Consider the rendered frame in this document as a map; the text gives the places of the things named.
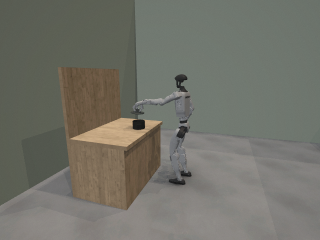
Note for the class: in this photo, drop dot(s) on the right robot upper arm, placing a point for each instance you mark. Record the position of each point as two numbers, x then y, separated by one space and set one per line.
191 108

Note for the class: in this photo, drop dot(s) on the humanoid robot torso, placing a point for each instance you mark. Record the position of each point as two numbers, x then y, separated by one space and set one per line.
182 108

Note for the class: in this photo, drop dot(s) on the robot left hand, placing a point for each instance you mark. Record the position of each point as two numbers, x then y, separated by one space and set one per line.
138 104

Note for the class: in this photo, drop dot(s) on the left robot forearm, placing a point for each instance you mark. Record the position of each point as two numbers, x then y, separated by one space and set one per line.
152 101

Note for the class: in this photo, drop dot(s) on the table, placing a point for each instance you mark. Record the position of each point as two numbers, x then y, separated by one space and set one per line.
110 162

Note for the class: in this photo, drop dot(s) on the pot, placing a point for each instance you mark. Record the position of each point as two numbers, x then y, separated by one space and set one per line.
138 124

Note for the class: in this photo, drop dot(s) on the left robot upper arm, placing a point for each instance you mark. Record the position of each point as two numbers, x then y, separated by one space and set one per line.
174 96

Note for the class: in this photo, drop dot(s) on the right robot forearm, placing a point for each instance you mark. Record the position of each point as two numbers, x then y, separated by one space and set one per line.
190 113

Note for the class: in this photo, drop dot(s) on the humanoid robot head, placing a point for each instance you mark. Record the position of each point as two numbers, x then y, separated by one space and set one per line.
180 78

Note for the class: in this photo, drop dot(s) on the lid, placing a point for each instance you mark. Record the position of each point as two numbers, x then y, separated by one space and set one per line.
137 112

